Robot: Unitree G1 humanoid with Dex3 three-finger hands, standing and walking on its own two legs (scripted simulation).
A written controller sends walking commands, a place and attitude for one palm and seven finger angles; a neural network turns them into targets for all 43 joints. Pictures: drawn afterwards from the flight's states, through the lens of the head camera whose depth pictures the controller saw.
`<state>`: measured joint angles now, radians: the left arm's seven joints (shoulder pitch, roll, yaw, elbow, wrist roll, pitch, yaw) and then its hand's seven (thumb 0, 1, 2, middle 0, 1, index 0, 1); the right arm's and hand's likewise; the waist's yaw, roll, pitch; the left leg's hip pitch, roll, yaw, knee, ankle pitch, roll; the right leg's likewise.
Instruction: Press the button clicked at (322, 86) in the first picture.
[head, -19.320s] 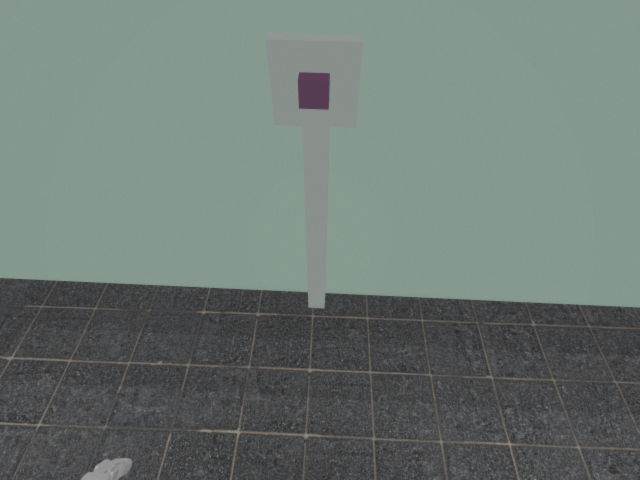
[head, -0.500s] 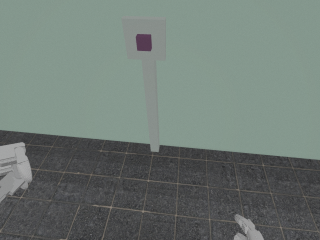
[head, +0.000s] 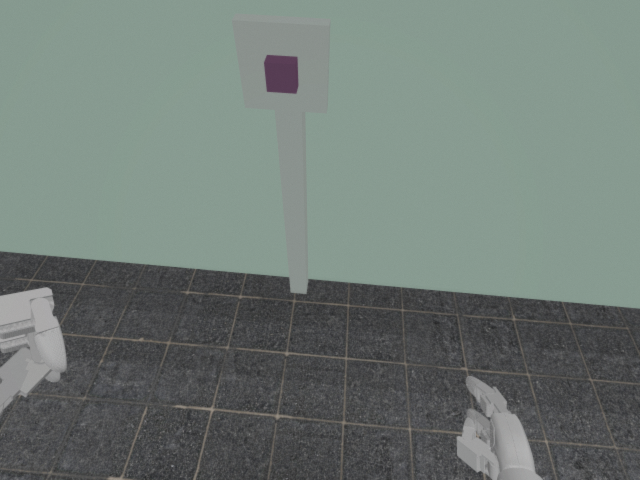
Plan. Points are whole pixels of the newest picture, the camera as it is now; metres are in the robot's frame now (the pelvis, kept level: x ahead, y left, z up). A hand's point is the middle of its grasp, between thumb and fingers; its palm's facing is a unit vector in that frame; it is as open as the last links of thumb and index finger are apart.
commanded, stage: stop stepping back and stand still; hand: left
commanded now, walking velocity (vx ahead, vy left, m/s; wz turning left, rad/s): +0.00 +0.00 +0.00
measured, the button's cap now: (282, 73) +0.79 +0.12 +0.10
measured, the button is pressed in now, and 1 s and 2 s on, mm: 0 0 0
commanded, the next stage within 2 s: let the arm hang, fingers relaxed in 0.52 s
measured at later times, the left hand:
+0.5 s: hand (17, 380) +0.17 +0.26 +0.16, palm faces +0.35 -0.82 -0.45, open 3.1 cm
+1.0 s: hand out of the picture +0.00 +0.20 -0.18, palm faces +0.05 -0.98 -0.21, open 3.7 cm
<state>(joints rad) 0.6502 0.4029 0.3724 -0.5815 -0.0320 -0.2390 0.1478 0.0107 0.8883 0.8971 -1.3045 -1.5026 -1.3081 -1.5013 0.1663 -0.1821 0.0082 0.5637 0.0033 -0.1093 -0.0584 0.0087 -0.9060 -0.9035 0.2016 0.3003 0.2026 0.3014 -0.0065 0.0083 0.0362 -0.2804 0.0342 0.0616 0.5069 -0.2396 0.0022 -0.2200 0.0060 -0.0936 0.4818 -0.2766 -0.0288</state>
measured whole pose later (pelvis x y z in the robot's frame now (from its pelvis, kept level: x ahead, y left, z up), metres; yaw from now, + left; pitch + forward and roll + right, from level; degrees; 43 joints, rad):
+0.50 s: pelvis -0.02 +0.02 +0.01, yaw +1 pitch +0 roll -1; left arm 0.64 0.38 0.34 -0.55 -0.03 -0.20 0.16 0.01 0.89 0.90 -1.30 -1.50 -1.31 -1.50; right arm 0.22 -0.21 0.00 0.59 -0.01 -0.10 -0.07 0.01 -0.90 -0.90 0.20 0.30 0.20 0.30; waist -0.01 0.00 0.02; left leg -0.26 0.01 0.06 0.44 -0.18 0.03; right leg -0.18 -0.01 -0.10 0.38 -0.20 0.00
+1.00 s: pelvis -0.03 +0.01 -0.01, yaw +3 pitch -1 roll -1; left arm 0.28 0.23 0.02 0.91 0.02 0.05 0.04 0.01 0.90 0.90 -0.87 -1.09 -0.87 -1.09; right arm 0.27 -0.21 0.02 0.97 -0.04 0.03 0.00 0.01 -0.91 -0.90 0.20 0.30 0.20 0.30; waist -0.01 -0.05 0.08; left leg -0.34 0.01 0.01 0.56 -0.22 0.02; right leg -0.25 -0.02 -0.14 0.54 -0.27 -0.02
